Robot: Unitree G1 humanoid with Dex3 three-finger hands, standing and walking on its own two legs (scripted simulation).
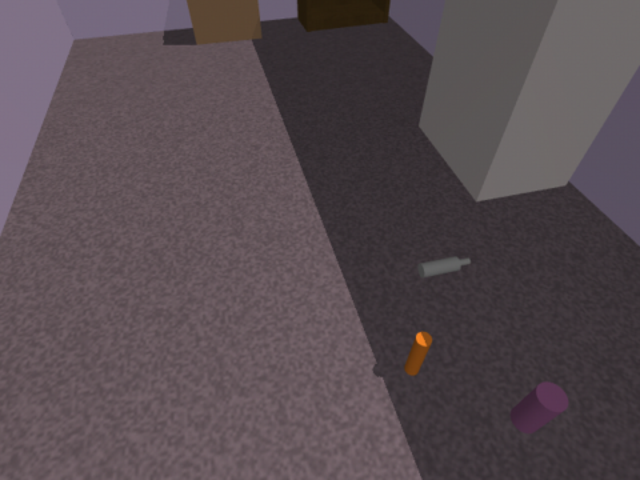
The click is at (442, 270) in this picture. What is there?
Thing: lying bottle
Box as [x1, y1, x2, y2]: [418, 256, 470, 277]
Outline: 470,261 468,258 459,259 456,256 419,263 418,271 420,276 424,277 458,270 461,265 467,264
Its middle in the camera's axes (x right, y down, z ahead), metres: +0.50 +0.10 +1.55
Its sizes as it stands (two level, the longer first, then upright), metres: 0.208 0.059 0.059
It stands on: the floor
